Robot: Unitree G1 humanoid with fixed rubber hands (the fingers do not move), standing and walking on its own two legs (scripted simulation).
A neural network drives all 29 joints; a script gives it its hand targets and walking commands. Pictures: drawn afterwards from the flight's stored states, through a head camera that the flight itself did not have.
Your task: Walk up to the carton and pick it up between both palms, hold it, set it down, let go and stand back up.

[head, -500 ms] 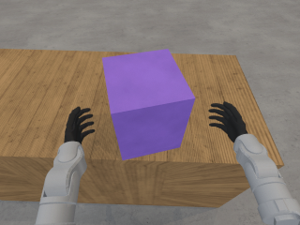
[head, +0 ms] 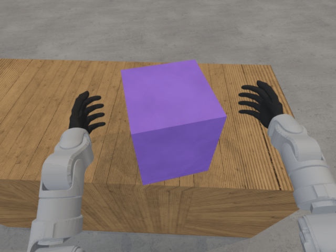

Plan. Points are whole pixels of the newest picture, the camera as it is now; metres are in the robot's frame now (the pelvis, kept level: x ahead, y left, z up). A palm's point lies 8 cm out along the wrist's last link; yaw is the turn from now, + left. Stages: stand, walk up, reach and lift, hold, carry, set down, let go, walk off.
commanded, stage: reach and lift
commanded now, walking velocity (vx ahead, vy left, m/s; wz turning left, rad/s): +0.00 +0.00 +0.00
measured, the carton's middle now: (168, 124) +0.44 +0.02 +0.03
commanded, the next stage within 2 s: none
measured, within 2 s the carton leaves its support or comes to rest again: neither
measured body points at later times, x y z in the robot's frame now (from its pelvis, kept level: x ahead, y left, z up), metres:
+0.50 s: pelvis +0.00 -0.01 +0.00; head +0.04 -0.01 +0.45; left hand +0.40 +0.22 +0.17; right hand +0.49 -0.17 +0.17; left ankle -0.04 +0.15 -0.75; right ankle +0.05 -0.11 -0.75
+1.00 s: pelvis +0.01 +0.00 +0.00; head +0.07 +0.00 +0.44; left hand +0.41 +0.23 +0.13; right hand +0.51 -0.16 +0.15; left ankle -0.04 +0.15 -0.75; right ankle +0.05 -0.11 -0.75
